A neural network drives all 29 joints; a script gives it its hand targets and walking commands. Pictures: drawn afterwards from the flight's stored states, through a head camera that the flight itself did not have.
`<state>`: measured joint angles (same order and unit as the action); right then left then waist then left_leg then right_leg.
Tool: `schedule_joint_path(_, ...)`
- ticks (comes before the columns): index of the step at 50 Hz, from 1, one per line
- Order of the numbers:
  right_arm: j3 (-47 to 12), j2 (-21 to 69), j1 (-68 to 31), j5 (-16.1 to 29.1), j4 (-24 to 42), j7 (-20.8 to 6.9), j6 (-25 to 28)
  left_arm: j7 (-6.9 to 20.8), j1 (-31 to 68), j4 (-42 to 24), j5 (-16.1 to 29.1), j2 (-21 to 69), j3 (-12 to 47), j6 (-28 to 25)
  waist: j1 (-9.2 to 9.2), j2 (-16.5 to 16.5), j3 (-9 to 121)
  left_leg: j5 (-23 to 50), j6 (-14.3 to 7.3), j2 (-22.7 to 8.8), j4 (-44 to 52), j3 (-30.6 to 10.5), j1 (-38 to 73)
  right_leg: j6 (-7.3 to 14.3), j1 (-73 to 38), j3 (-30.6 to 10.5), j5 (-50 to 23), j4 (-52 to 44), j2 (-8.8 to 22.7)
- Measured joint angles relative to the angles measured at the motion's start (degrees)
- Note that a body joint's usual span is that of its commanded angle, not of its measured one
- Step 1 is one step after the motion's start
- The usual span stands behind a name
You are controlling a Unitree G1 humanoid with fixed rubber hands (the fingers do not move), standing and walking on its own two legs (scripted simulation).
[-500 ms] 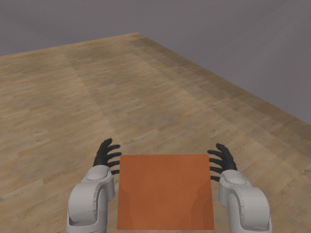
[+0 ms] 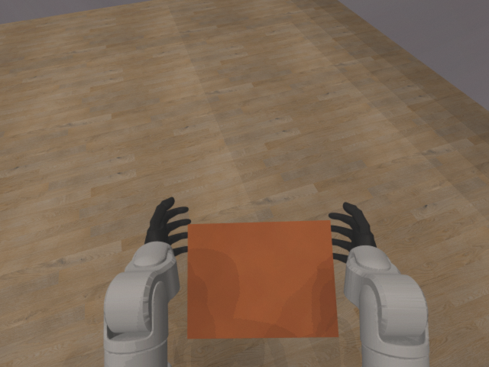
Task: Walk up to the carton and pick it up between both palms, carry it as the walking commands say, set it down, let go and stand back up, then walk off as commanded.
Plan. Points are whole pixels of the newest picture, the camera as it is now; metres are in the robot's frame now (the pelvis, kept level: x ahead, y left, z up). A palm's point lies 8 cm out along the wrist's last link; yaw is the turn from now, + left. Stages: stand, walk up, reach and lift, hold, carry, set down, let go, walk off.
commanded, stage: carry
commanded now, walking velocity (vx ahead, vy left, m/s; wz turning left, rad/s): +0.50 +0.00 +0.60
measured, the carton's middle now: (260, 268) +0.28 +0.00 -0.03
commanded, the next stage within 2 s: none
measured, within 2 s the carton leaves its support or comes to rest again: neither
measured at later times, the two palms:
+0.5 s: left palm (133, 143) +0.45 +0.21 +0.12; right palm (282, 106) +0.55 -0.05 +0.11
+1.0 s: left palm (80, 85) +0.68 +0.40 +0.09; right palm (192, 50) +0.83 +0.16 +0.09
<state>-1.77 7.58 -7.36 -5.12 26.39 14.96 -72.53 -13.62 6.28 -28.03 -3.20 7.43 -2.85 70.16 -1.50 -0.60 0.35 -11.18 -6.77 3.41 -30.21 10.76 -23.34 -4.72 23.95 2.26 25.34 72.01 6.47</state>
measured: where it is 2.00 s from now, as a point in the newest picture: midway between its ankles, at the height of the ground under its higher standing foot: (152, 194)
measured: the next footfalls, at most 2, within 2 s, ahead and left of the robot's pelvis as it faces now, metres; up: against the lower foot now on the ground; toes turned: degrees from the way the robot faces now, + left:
right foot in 0.30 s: +0.29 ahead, -0.12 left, +0.00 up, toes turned +3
left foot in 0.72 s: +0.52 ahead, +0.21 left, +0.00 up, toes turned +39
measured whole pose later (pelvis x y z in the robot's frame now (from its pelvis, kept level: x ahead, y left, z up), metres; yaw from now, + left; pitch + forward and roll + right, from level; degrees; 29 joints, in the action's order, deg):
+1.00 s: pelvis +0.53 +0.14 +0.01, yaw +35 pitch +3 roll +2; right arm -1.9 7.4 -5.9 -4.6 28.4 14.7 -71.1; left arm -12.9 5.3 -28.4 -3.8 7.4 -2.2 67.9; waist -2.4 -1.2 -2.8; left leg -12.5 -6.2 5.6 -21.7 6.2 -12.6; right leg -4.8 31.7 2.3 18.8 48.0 7.4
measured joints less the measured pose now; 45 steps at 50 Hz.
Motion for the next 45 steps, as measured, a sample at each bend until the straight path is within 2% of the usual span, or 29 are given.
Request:
schedule_joint_path(6, 0.2, -0.2, 2.5, 0.6, 3.6, -0.7, 1.4, 0.6, -0.7, -1.1, -0.2, 0.0, 1.1, -2.3, -1.00, 0.0, -1.2, 1.2, 0.2, 1.5, 9.6, -4.6, 7.5, -0.1, 7.9, 0.4, -4.2, -22.1, -0.5)
schedule_joint_path(10, 0.0, -0.2, 3.5, 0.8, 6.0, -1.0, 1.8, 0.3, -1.9, -3.3, 0.2, -0.1, 1.8, -2.9, -0.75, -0.2, -0.2, -0.8, 1.1, 2.1, 11.4, -8.0, 10.9, 0.5, 8.6, 1.0, -9.0, -31.6, -0.8)
schedule_joint_path(14, -0.9, -0.2, 4.4, 0.5, 6.6, -0.9, 1.1, 0.1, -3.4, -4.6, 0.5, -0.1, 2.1, -2.3, -0.18, 0.3, 2.3, -5.7, 2.3, 2.1, 9.4, -11.4, 13.7, 1.4, 4.2, 3.0, -10.4, -40.4, -1.8)
schedule_joint_path(16, -0.3, -0.3, 4.4, -0.1, 6.7, -0.7, 0.6, 0.0, -2.9, -3.7, 0.6, -0.1, 2.8, -2.1, 0.09, 2.3, 3.0, -10.6, 2.9, 1.0, 1.5, -13.1, 12.5, 3.8, 0.0, 5.7, -16.2, -44.4, -2.8)
schedule_joint_path(18, 0.9, -0.3, 4.4, -0.8, 6.0, -0.6, 0.4, 0.0, -2.0, -1.4, 0.5, 0.0, 3.9, -2.2, 0.45, 3.3, 3.1, -12.5, 3.3, -0.3, -14.2, -11.1, 7.4, 5.8, -2.8, 8.9, -14.1, -43.0, -2.6)
schedule_joint_path(19, 1.1, -0.3, 4.4, -0.8, 5.7, -0.6, 0.1, -0.1, -1.9, -0.8, 0.3, -0.1, 4.1, -1.9, 0.55, 3.1, 3.2, -12.3, 3.5, -0.9, -21.0, -9.7, 4.7, 6.2, -4.6, 10.1, -12.3, -43.1, -2.1)
schedule_joint_path(21, 0.8, -0.3, 4.4, -0.6, 4.9, -0.8, -0.7, -0.2, -2.5, -0.4, 0.0, -0.1, 3.9, -1.3, 0.84, 2.4, 3.7, -10.2, 4.0, -2.5, -27.9, -7.2, 0.4, 6.0, -8.5, 12.2, -10.0, -44.9, -1.4)
schedule_joint_path(23, 0.2, -0.3, 4.2, -0.6, 4.5, -0.9, -1.0, -0.3, -3.1, -0.9, -0.1, -0.1, 3.4, -0.8, 1.44, 1.7, 3.9, -8.4, 4.4, -4.4, -27.9, -5.5, -2.7, 5.2, -12.3, 13.9, -9.0, -47.2, -0.8)
schedule_joint_path(26, -0.4, -0.3, 3.5, -1.2, 4.0, -0.8, -0.8, -0.1, -3.2, -2.1, 0.4, -0.1, 2.9, -0.2, 2.62, 0.8, 3.3, -6.6, 4.4, -6.2, -22.7, -4.0, -6.1, 4.6, -17.8, 16.1, -7.0, -49.8, 0.2)
schedule_joint_path(31, -0.3, -0.2, 2.7, -1.8, 4.9, -0.6, -1.0, 0.2, -3.2, -3.9, 1.2, -0.1, 2.5, 0.3, 3.34, 0.9, 2.1, 0.1, 3.6, -6.7, -9.7, -0.4, -8.3, 1.7, -26.4, 19.2, -2.8, -52.5, 1.7)
schedule_joint_path(33, -0.5, -0.2, 2.4, -1.7, 5.4, -0.4, -1.2, 0.4, -3.1, -4.4, 1.4, -0.1, 2.2, 0.5, 3.05, 0.9, 1.6, 2.0, 2.9, -5.5, -5.1, 2.1, -7.3, 0.2, -29.4, 20.0, -0.3, -52.0, 2.8)
schedule_joint_path(35, -0.7, -0.2, 2.0, -1.5, 5.7, -0.2, -1.5, 0.5, -3.2, -5.0, 1.3, -0.1, 2.0, 0.7, 2.42, 0.9, 1.2, 3.6, 2.0, -3.5, -0.9, 4.8, -4.6, -1.3, -31.0, 20.0, 3.4, -47.2, 4.6)
schedule_joint_path(36, -0.8, -0.2, 1.6, -1.3, 5.6, -0.1, -1.7, 0.5, -3.3, -5.4, 1.1, -0.1, 1.9, 0.9, 1.81, 1.3, 1.1, 4.7, 1.0, -2.5, 1.2, 5.4, -2.5, -1.7, -30.5, 19.4, 5.1, -41.4, 5.8)
schedule_joint_path(37, -1.0, -0.2, 1.3, -1.0, 4.7, -0.1, -1.5, 0.5, -2.9, -5.0, 0.8, -0.1, 1.4, 1.0, 0.57, 0.2, 1.0, 5.0, -0.4, -1.3, -0.7, 5.6, -2.3, -1.4, -28.3, 17.6, 4.2, -33.1, 8.1)
schedule_joint_path(38, -1.0, -0.1, 0.8, -0.8, 3.8, -0.1, -1.3, 0.4, -2.1, -3.8, 0.3, -0.1, 1.0, 0.9, -0.73, -0.4, 0.9, 3.0, -1.3, -0.5, -3.5, 5.3, -3.0, -1.0, -23.8, 12.8, 2.9, -22.8, 8.0)
schedule_joint_path(39, -0.8, -0.1, 0.4, -0.6, 2.6, 0.0, -1.3, 0.3, -1.2, -2.2, -0.2, -0.1, 0.7, 0.8, -1.55, -0.5, 0.7, 1.1, -1.9, 0.0, -4.9, 4.6, -3.1, -0.6, -18.3, 7.3, 3.2, -12.3, 6.1)
schedule_joint_path(40, -0.6, 0.0, 0.1, -0.5, 1.5, 0.0, -1.3, 0.4, -0.5, -0.6, -0.6, 0.0, 0.4, 0.7, -1.90, -0.4, 0.3, -0.1, -2.0, 0.4, -4.7, 3.9, -2.5, -0.1, -13.0, 3.1, 2.8, -3.7, 3.8)
schedule_joint_path(41, -0.4, 0.0, 0.0, -0.5, 0.6, 0.1, -1.3, 0.5, 0.0, 0.6, -0.9, 0.0, 0.2, 0.8, -2.03, -0.4, -0.2, -0.5, -1.8, 0.8, -3.6, 3.3, -1.3, 0.3, -8.3, 0.7, 1.6, 1.6, 2.3)
schedule_joint_path(43, -0.2, 0.0, 0.3, -0.1, -0.1, 0.8, -1.3, 0.9, 0.2, 2.0, -1.2, 0.0, 0.2, 0.5, -2.05, -0.5, -1.4, -0.3, -1.0, 1.6, -0.2, 1.9, 1.7, 0.4, -1.5, -0.8, -1.1, 2.3, 1.3)
schedule_joint_path(45, -0.5, -0.1, 0.7, 0.4, -0.1, 1.7, -0.8, 1.2, -0.1, 2.3, -1.3, 0.0, 0.4, -0.3, -1.81, -0.5, -2.4, -0.2, -0.8, 2.0, 3.1, 0.4, 4.8, 0.1, 2.8, -0.7, -2.1, -5.0, 1.3)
